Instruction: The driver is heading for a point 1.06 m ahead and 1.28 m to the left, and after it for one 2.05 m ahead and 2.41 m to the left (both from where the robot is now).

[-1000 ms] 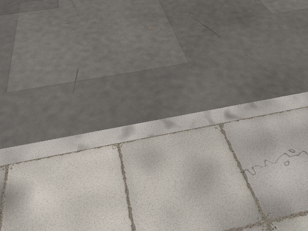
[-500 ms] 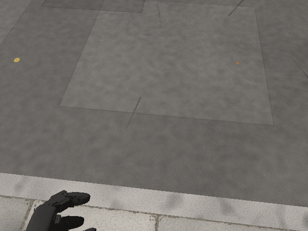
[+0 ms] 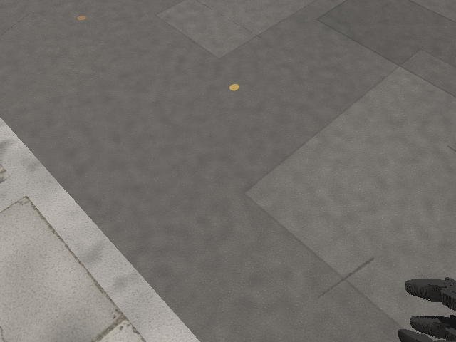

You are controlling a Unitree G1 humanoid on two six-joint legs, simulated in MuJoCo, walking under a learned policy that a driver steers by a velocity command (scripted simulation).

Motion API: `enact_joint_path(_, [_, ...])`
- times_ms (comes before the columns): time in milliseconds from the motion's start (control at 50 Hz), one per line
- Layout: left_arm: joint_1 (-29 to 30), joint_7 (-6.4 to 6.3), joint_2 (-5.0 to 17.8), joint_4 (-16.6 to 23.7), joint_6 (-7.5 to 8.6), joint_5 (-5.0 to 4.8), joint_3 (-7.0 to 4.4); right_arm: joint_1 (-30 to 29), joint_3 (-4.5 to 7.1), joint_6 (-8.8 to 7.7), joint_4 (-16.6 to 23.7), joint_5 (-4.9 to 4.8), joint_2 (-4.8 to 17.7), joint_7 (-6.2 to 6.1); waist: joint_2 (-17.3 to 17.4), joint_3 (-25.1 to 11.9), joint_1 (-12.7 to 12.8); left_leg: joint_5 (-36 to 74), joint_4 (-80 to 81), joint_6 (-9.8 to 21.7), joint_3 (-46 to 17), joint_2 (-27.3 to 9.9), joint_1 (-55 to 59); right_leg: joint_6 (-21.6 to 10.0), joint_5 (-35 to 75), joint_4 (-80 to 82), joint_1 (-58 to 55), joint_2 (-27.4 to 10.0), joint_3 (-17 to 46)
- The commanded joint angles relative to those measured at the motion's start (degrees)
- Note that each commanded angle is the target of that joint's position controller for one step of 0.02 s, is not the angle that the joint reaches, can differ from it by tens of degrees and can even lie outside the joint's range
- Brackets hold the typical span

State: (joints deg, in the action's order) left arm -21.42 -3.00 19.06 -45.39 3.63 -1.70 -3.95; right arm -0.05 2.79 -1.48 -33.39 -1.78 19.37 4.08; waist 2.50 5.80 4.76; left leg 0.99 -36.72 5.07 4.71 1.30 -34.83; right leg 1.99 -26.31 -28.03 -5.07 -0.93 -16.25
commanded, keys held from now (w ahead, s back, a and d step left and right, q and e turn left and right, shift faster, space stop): shift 0.48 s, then q+shift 0.42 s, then w+q+shift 0.10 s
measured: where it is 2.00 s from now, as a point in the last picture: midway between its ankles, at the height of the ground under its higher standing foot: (75, 305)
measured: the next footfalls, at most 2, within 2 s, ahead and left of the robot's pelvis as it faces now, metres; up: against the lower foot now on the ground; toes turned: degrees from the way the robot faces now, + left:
left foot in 0.02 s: +0.22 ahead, +0.03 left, +0.00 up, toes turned +2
right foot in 0.46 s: +0.27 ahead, -0.20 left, +0.00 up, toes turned +12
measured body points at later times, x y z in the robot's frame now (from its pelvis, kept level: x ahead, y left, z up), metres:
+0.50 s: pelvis +0.17 -0.07 +0.01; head +0.18 -0.06 +0.46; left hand +0.27 +0.21 -0.09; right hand +0.37 -0.29 -0.09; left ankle +0.18 +0.03 -0.72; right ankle +0.23 -0.20 -0.72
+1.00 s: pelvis +0.17 -0.03 +0.03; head +0.18 +0.02 +0.47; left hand +0.19 +0.30 -0.08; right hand +0.42 -0.22 -0.05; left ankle +0.13 +0.04 -0.72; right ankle +0.25 -0.18 -0.64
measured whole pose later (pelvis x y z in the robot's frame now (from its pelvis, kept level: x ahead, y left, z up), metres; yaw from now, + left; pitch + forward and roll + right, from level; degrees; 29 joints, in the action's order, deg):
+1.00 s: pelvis +0.17 -0.03 +0.03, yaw +33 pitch +3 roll -3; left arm -5.0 -1.2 17.5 -39.0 1.2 -0.1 -5.9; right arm 15.5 5.0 0.9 -36.3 -1.6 16.3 -1.1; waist -2.8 1.2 -1.5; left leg -13.4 -27.5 4.7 -5.5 2.8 -17.5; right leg 2.1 -20.5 -59.8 31.2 0.1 2.4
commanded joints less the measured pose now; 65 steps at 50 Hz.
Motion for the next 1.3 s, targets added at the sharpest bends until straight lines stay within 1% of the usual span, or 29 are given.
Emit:
enact_joint_path(20, [8.5, 0.50, 5.9, 7.8, 0.93, -0.66, -1.51, 23.2, 5.57, 1.03, -3.5, -0.25, 10.4, -1.87, 2.7, -10.8, -14.2, 10.1, 8.6, 6.4, -6.3, 0.8, 42.1, 0.1, 20.5, -33.8, 26.4, -3.8, 6.3])
enact_joint_path(40, [3.7, 1.38, -0.2, 9.4, 1.42, 3.20, 0.58, 17.6, 5.17, 0.77, -0.2, 1.68, 14.4, -2.96, 17.8, -13.2, -7.4, 48.0, 1.2, 13.2, -23.4, -9.8, 49.4, 2.0, -15.3, -57.6, 40.0, 4.1, 8.9])
enact_joint_path(60, [-2.5, 2.32, 5.9, 10.6, 2.15, 1.44, 0.59, 15.8, 4.72, -0.28, 3.5, 4.57, 14.2, -2.35, 12.4, -33.6, -7.1, 34.7, 10.1, 25.5, -47.0, -23.8, 57.7, 2.1, -12.4, -66.6, 44.8, 5.2, 23.2])
enact_joint_path(80, [3.0, 2.23, 10.7, 10.2, 1.99, 0.55, -0.42, 11.9, 4.36, -0.32, 5.0, 3.43, 11.7, -1.98, -0.7, -31.0, -8.1, 16.7, 14.6, 22.3, -45.4, -20.9, 50.7, 1.2, -6.0, -62.1, 43.7, 2.1, 24.7])
enact_joint_path(120, [7.4, 0.62, 8.9, 10.1, 0.31, 1.22, -0.37, 7.4, 2.95, -0.95, 3.9, 0.50, 7.1, -2.21, -8.7, -17.7, -4.7, 7.1, 16.4, 16.1, -37.0, -15.5, 34.0, 1.9, -0.4, -52.5, 43.1, -2.1, 23.3])
enact_joint_path(180, [6.6, -0.03, 7.2, 10.1, -1.51, 1.80, -0.33, 6.8, 2.50, -0.88, 1.3, 1.83, 6.1, -3.11, -3.5, -12.3, -2.2, 21.8, 16.2, 13.7, -26.6, -11.3, 18.1, 2.6, 0.1, -44.1, 34.8, -3.7, 21.2])
enact_joint_path(240, [7.9, -0.31, 3.0, 10.4, -1.73, 2.42, 0.84, 8.6, 2.37, -0.38, -1.0, 2.02, 5.9, -4.48, -2.2, -16.1, -3.1, 30.4, 14.0, 12.4, -20.6, -9.0, 19.1, 3.9, 5.0, -36.3, 34.2, -2.8, 19.7])
enact_joint_path(420, [13.6, 1.25, 0.8, 11.6, -2.48, 1.68, 1.27, 7.5, 0.73, 2.45, -3.3, 2.02, 1.5, -4.68, 5.0, -12.0, -4.7, -1.1, 11.3, 7.3, -22.3, -7.7, 16.7, 1.7, 14.4, -6.5, 22.0, -1.1, 18.1])
enact_joint_path(460, [12.3, 1.74, 2.2, 11.5, -1.69, 3.27, 1.10, 11.6, -0.42, 1.93, -4.7, 2.51, -2.0, -4.62, 1.0, -11.3, -5.1, -10.1, 6.9, 1.3, -20.6, -3.4, 14.0, -1.3, 30.4, 4.0, 13.4, -5.7, 22.5])
enact_joint_path(480, [13.8, 1.54, 6.4, 12.4, -1.86, 4.10, 0.24, 17.6, 0.03, 1.50, -5.7, 3.00, -1.3, -4.48, -10.1, -11.4, -9.4, -23.8, 2.0, -2.1, -15.0, 1.9, 11.1, -6.5, 40.4, 2.7, 11.7, -13.4, 29.2])
enact_joint_path(500, [14.0, 1.41, 5.5, 11.4, -2.15, 3.96, -0.16, 15.1, 0.66, 1.40, -4.8, 2.11, 0.8, -4.56, -15.7, -11.1, -8.2, -24.7, 0.4, -4.1, -11.4, 2.3, 11.0, -11.6, 33.3, 5.5, 15.6, -16.8, 33.1])
enact_joint_path(520, [13.8, 1.34, 5.3, 11.3, -2.26, 3.19, -0.45, 11.1, 1.67, 1.62, -3.9, 1.63, 3.9, -4.69, -14.4, -9.3, -6.0, -23.0, -1.8, -5.0, -10.1, 1.8, 10.8, -12.2, 28.1, 6.5, 16.6, -15.9, 33.4])
enact_joint_path(580, [10.0, -0.06, 7.4, 10.8, -2.62, 2.52, -1.76, 6.5, 3.40, 3.74, -1.9, 0.79, 4.9, -4.80, -15.1, -8.2, -2.0, -32.2, -19.8, -6.9, -7.9, 0.8, 2.0, -15.2, 34.7, 7.4, 12.4, -21.0, 34.8])
enact_joint_path(620, [11.8, -0.49, 5.4, 11.0, -2.98, 2.69, -1.67, 8.6, 3.53, 4.76, -2.0, -0.04, 2.5, -4.85, -11.3, -7.9, -3.6, -32.5, -25.5, -8.3, -8.2, -1.3, -0.1, -14.1, 36.9, 7.1, 12.2, -19.4, 29.4])
enact_joint_path(680, [15.4, -0.31, 5.0, 11.1, -3.95, 2.48, -2.26, 8.3, 2.88, 5.52, -1.1, -0.11, -0.3, -4.69, -12.9, -8.8, -3.8, -27.4, -18.2, -9.2, -4.1, -2.7, 4.5, -11.7, 36.4, 6.6, 13.7, -15.7, 19.9])
enact_joint_path(800, [15.5, 0.56, 5.8, 9.3, -4.14, 0.47, -3.49, 13.2, 4.62, 6.01, 0.0, 0.01, 1.9, -2.88, -11.7, -12.2, -5.8, -14.0, 4.3, -4.0, 1.2, -0.8, 19.7, -7.4, 27.2, -1.0, 15.9, -17.0, 12.5])
enact_joint_path(820, [12.7, 0.99, 3.7, 8.1, -4.12, 0.77, -3.15, 16.3, 5.81, 5.82, -0.7, 0.33, 4.3, -3.53, -5.4, -11.5, -6.5, -6.8, 10.4, -1.2, -3.6, -1.0, 26.7, -3.6, 18.3, -9.3, 22.4, -13.5, 8.9])
enact_joint_path(840, [14.4, 1.19, -0.3, 11.0, -4.31, 3.48, -1.83, 18.8, 8.06, 5.10, 0.4, 0.85, 13.5, -4.81, 15.2, -9.5, -5.8, 15.9, 14.7, 7.2, -29.3, -16.5, 36.2, 2.8, -8.4, -30.5, 42.4, -4.7, 4.8])
enact_joint_path(860, [21.8, 0.71, 0.5, 14.3, -3.59, 3.08, -1.71, 19.1, 7.68, 3.29, 1.7, 3.55, 14.8, -4.15, 14.9, -14.5, -9.1, 17.1, 16.8, 17.8, -41.0, -22.5, 33.9, 3.0, -14.5, -41.8, 48.3, 1.3, 17.7])
enact_joint_path(880, [23.4, 0.45, 2.6, 14.1, -3.23, 2.11, -2.26, 17.1, 7.02, 1.90, 1.7, 3.73, 12.7, -3.98, 8.3, -13.8, -8.9, 10.3, 17.7, 16.5, -36.9, -20.6, 33.9, 1.7, -10.5, -44.6, 49.7, 0.3, 21.0])
enact_joint_path(900, [23.1, 0.21, 3.4, 13.5, -2.87, 1.97, -2.66, 14.4, 6.42, 1.30, 1.5, 2.31, 10.6, -4.52, 5.7, -11.8, -7.1, 7.0, 17.3, 12.8, -32.7, -17.4, 32.9, 0.5, -4.9, -43.1, 49.8, -0.3, 22.2])
enact_joint_path(940, [19.4, 0.85, 4.8, 11.5, -1.82, 2.03, -3.58, 13.6, 5.06, 1.52, 1.1, -0.97, 6.5, -5.30, 2.9, -13.0, -5.6, -26.4, 21.1, 8.6, -31.3, -13.1, 31.8, -0.5, 4.4, -34.9, 47.6, -2.0, 22.4])
enact_joint_path(1020, [22.5, 2.99, 3.2, 11.7, 0.90, 0.97, -3.44, 15.8, 4.82, 0.61, 1.0, 0.32, 7.0, -6.30, 5.4, -8.9, -6.5, -35.4, 25.8, 8.3, -33.5, -11.0, 28.9, 0.1, 11.5, -22.5, 44.4, 1.7, 21.4])
enact_joint_path(1120, [25.3, 4.01, 1.0, 12.0, 2.97, 0.43, -2.71, 16.3, 4.70, 0.14, 1.0, -0.32, 7.4, -6.61, 7.1, -6.0, -7.0, -30.8, 23.4, 8.2, -33.2, -7.8, 23.4, 1.8, 13.4, -9.5, 37.0, 4.6, 21.2])
enact_joint_path(1140, [21.8, 4.83, 0.7, 9.8, -1.06, 4.98, -1.44, 17.5, 5.43, 1.18, -0.4, 4.37, 10.3, -3.68, 11.6, -6.6, -8.2, -33.5, 22.8, 7.2, -31.4, -4.2, 22.0, 2.5, 10.8, -11.7, 35.0, 4.3, 17.2])
enact_joint_path(1200, [23.2, 4.22, 1.6, 12.2, -3.04, 2.74, -1.09, 14.8, 4.65, 1.74, 1.1, 2.86, 8.1, -0.98, 7.5, -4.3, -7.2, -33.8, 20.9, 6.9, -35.5, -3.3, 13.2, 2.8, 9.0, -6.5, 26.1, 4.5, 17.7])
enact_joint_path(1260, [7.4, 2.27, 5.7, 8.3, -1.35, 2.40, -2.30, 7.6, 3.64, 0.93, 3.4, 2.96, 5.3, -1.75, -1.4, -6.5, 2.3, -36.6, 8.4, 2.7, -33.0, 0.3, -4.5, -0.3, 10.6, 2.2, -1.2, 0.2, 19.9])
enact_joint_path(1280, [0.4, 1.43, 10.3, 7.7, -0.53, 4.05, -3.09, 8.2, 2.07, -0.05, 4.1, 2.83, -0.3, -2.13, -13.4, -11.1, 4.6, -38.4, -10.8, 0.6, -22.5, 6.8, -9.2, -2.1, -5.3, 8.4, -8.8, -13.3, 33.9])
enact_joint_path(1300, [2.8, 1.32, 15.9, 8.4, -0.35, 5.96, -4.00, 8.3, 1.18, -0.28, 6.8, 1.72, -1.4, -2.64, -18.2, -10.8, 1.3, -32.2, -22.7, -0.5, -16.2, 8.3, -19.3, -6.3, -23.5, 18.3, -7.4, -25.1, 58.7])
Keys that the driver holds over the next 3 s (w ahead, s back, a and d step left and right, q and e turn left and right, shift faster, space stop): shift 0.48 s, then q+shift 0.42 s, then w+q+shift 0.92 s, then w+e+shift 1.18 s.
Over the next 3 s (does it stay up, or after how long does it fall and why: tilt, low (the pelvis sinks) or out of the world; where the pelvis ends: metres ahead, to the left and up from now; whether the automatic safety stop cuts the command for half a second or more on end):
stays up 0.76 1.39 -0.01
